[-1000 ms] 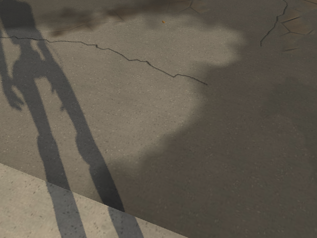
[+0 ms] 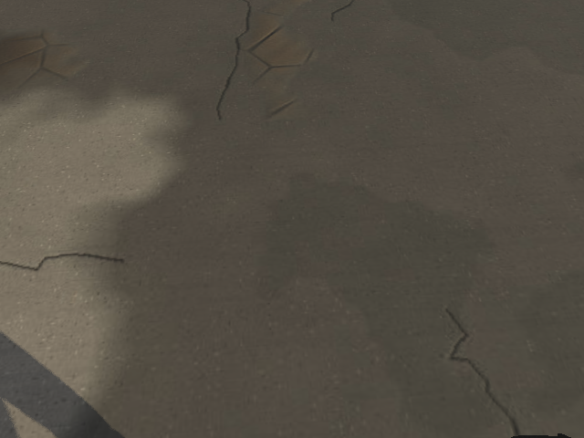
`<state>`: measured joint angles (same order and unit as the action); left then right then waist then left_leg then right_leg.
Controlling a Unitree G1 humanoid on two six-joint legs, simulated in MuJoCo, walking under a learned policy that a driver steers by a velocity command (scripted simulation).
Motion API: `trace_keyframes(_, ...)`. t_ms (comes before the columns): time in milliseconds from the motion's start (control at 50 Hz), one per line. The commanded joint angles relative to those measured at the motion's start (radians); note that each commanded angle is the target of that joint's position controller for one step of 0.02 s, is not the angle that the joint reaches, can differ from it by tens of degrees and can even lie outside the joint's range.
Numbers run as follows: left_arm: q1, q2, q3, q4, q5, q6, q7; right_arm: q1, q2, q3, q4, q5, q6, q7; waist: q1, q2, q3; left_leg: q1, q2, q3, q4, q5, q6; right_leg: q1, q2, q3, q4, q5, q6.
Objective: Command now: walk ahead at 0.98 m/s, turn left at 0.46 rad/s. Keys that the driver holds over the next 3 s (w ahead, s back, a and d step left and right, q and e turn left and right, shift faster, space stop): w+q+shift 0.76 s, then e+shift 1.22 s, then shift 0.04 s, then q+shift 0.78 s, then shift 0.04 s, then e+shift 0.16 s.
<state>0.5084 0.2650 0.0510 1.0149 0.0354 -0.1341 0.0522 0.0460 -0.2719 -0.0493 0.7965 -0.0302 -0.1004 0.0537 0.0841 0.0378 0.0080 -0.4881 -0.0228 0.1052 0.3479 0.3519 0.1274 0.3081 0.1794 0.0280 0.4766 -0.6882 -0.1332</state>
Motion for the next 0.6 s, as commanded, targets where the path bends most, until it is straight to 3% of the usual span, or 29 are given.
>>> trace_keyframes(20,-0.058,0.120,0.015,-0.008,0.018,0.016,0.024,0.547,-0.145,-0.056,0.151,-0.010,0.008,-0.027,-0.306,-0.052,-0.053,0.444,-0.015,0.048,-0.016,-0.038,0.066,-0.251,-0.229,-0.027,0.820,1.508,0.072)
trace_keyframes(40,-0.262,0.116,0.020,-0.064,0.018,0.010,0.011,0.728,-0.161,-0.072,0.221,-0.010,0.016,-0.030,-0.413,0.161,-0.048,0.722,0.064,-0.067,-0.007,-0.023,0.143,-0.650,-0.071,-0.111,1.357,0.728,0.095)
trace_keyframes(60,-0.206,0.021,-0.013,-0.152,-0.034,-0.009,0.003,0.715,-0.170,-0.062,0.228,-0.023,0.016,-0.025,-0.224,0.330,-0.144,1.202,0.252,-0.379,0.364,0.412,0.217,-1.215,-0.071,0.041,1.476,0.051,0.123)
trace_keyframes(80,-0.233,0.086,-0.025,-0.192,-0.068,-0.017,-0.004,0.684,-0.166,-0.064,0.205,-0.019,0.007,-0.020,-0.264,0.104,-0.317,1.371,0.360,-0.664,0.241,0.146,0.367,-1.392,-0.133,0.145,1.389,0.125,0.154)
trace_keyframes(100,-0.223,0.110,-0.032,-0.191,-0.055,-0.017,-0.011,0.574,-0.172,-0.075,0.174,-0.018,0.008,-0.046,-0.216,-0.029,-0.298,1.221,0.431,-0.870,0.076,-0.343,0.418,-1.410,-0.199,0.190,1.298,0.215,0.149)
trace_keyframes(120,-0.301,0.124,-0.033,-0.191,0.008,-0.024,-0.026,0.468,-0.139,-0.066,0.151,-0.001,0.018,-0.055,-0.169,-0.228,-0.138,0.890,0.368,-0.842,-0.044,-0.445,0.355,-1.311,-0.225,0.146,1.133,0.275,0.125)
trace_keyframes(140,-0.332,0.098,-0.038,-0.207,0.044,-0.015,-0.045,0.463,-0.177,-0.068,0.156,-0.014,0.012,-0.054,-0.131,-0.181,-0.018,0.697,0.362,-0.861,-0.040,-0.373,0.381,-1.290,-0.209,0.112,1.146,0.195,0.127)
trace_keyframes(160,-0.367,0.098,-0.034,-0.223,0.069,-0.009,-0.054,0.479,-0.098,-0.043,0.170,0.003,-0.002,-0.055,-0.076,-0.271,0.057,0.524,0.303,-0.763,-0.041,-0.328,0.306,-1.237,-0.259,0.135,1.004,0.273,0.137)
trace_keyframes(180,-0.437,0.062,-0.048,-0.279,0.062,0.013,-0.067,0.398,-0.103,-0.035,0.154,0.034,-0.008,-0.062,-0.018,-0.242,0.155,0.208,0.213,-0.623,-0.142,-0.374,0.240,-1.064,-0.290,0.100,0.724,0.313,0.165)
trace_keyframes(200,-0.483,0.040,-0.061,-0.304,0.053,0.017,-0.071,0.345,-0.127,-0.036,0.135,0.029,-0.013,-0.062,-0.018,-0.168,0.203,-0.007,0.130,-0.531,-0.196,-0.325,0.213,-0.880,-0.282,0.039,0.540,0.407,0.182)
trace_keyframes(220,-0.500,0.015,-0.073,-0.327,0.037,0.014,-0.077,0.312,-0.136,-0.039,0.120,0.030,-0.016,-0.063,-0.013,-0.105,0.203,-0.143,0.068,-0.454,-0.195,-0.233,0.173,-0.681,-0.266,0.004,0.376,0.549,0.181)
trace_keyframes(240,-0.473,-0.010,-0.077,-0.315,0.014,0.016,-0.080,0.336,-0.137,-0.044,0.125,0.038,-0.020,-0.054,-0.033,-0.055,0.156,-0.217,0.047,-0.432,-0.195,-0.140,0.151,-0.492,-0.216,-0.052,0.343,0.681,0.177)
trace_keyframes(260,-0.446,0.004,-0.071,-0.311,0.000,0.020,-0.075,0.344,-0.156,-0.054,0.127,0.042,-0.024,-0.041,-0.039,-0.012,0.127,-0.187,0.037,-0.423,-0.165,-0.089,0.131,-0.435,-0.191,-0.064,0.305,0.763,0.170)
trace_keyframes(300,-0.461,0.049,-0.058,-0.322,-0.002,0.018,-0.058,0.393,-0.163,-0.062,0.134,0.057,-0.022,-0.028,-0.078,-0.027,0.070,0.027,0.017,-0.428,-0.058,0.041,0.082,-0.446,-0.170,-0.054,0.165,0.808,0.149)
trace_keyframes(320,-0.418,0.075,-0.046,-0.315,0.001,0.016,-0.047,0.415,-0.169,-0.064,0.141,0.056,-0.018,-0.028,-0.065,-0.026,0.013,0.133,0.002,-0.428,0.073,0.154,0.051,-0.397,-0.143,-0.050,0.098,0.776,0.138)
trace_keyframes(340,-0.313,0.108,-0.028,-0.291,-0.001,0.012,-0.037,0.408,-0.194,-0.069,0.141,0.051,-0.015,-0.029,0.001,-0.022,-0.063,0.171,-0.019,-0.414,0.273,0.182,0.024,-0.283,-0.132,-0.045,0.060,0.735,0.134)
trace_keyframes(360,-0.155,0.161,-0.004,-0.258,0.005,0.005,-0.027,0.374,-0.188,-0.067,0.129,0.045,-0.018,-0.030,0.092,-0.004,-0.142,0.112,-0.040,-0.403,0.518,0.120,0.008,-0.122,-0.184,-0.009,0.086,0.649,0.124)
trace_keyframes(380,0.018,0.238,0.020,-0.232,0.033,0.004,-0.016,0.341,-0.052,-0.035,0.089,0.044,-0.020,-0.036,0.138,-0.117,-0.259,-0.041,-0.090,-0.338,0.886,-0.467,-0.002,0.059,-0.448,0.255,0.076,0.447,0.077)
trace_keyframes(400,-0.026,0.296,0.040,-0.231,0.040,0.012,-0.030,0.470,0.000,-0.016,0.019,0.092,-0.009,-0.052,0.006,-0.367,-0.431,-0.189,-0.104,-0.238,1.131,-0.848,-0.015,0.137,-0.716,0.790,-0.093,0.297,-0.042)
trace_keyframes(420,-0.122,0.211,0.040,-0.242,0.018,0.021,-0.039,0.389,-0.062,-0.016,0.023,0.052,0.015,-0.064,0.004,-0.237,-0.296,-0.299,-0.007,-0.212,1.131,-0.747,0.003,0.022,-0.644,0.786,-0.159,0.018,-0.032)
trace_keyframes(440,-0.183,0.127,0.024,-0.245,0.010,0.020,-0.046,0.310,-0.075,-0.022,0.018,0.030,0.030,-0.052,0.008,-0.137,-0.149,-0.317,0.038,-0.196,1.068,-0.677,0.001,-0.122,-0.591,0.608,-0.173,0.040,-0.012)
trace_keyframes(460,-0.198,0.098,0.018,-0.227,0.019,0.021,-0.049,0.265,-0.056,-0.022,0.003,0.020,0.038,-0.038,-0.005,-0.085,-0.058,-0.303,0.063,-0.182,1.045,-0.662,-0.002,-0.244,-0.555,0.490,-0.194,0.175,-0.003)
trace_keyframes(500,-0.165,0.053,0.004,-0.173,0.015,0.009,-0.050,0.217,-0.006,-0.016,-0.040,-0.001,0.063,-0.007,-0.051,-0.129,0.018,-0.279,0.120,-0.185,1.014,-0.660,-0.009,-0.390,-0.522,0.308,-0.229,0.327,0.007)
trace_keyframes(520,-0.157,0.041,0.002,-0.153,-0.001,0.000,-0.055,0.184,0.014,-0.012,-0.068,-0.001,0.076,-0.001,-0.069,-0.134,0.032,-0.300,0.139,-0.181,1.000,-0.655,-0.014,-0.406,-0.519,0.240,-0.250,0.396,0.020)
trace_keyframes(560,-0.171,0.042,0.004,-0.138,-0.017,-0.015,-0.060,0.111,0.015,-0.002,-0.126,-0.002,0.085,0.009,-0.092,-0.131,0.038,-0.325,0.153,-0.161,0.955,-0.574,-0.019,-0.422,-0.502,0.094,-0.297,0.548,0.043)
trace_keyframes(600,-0.223,0.051,0.006,-0.141,-0.017,-0.022,-0.061,0.054,-0.004,0.003,-0.168,0.001,0.086,0.021,-0.124,-0.133,0.062,-0.295,0.151,-0.130,0.841,-0.453,-0.016,-0.463,-0.447,-0.075,-0.334,0.673,0.074)
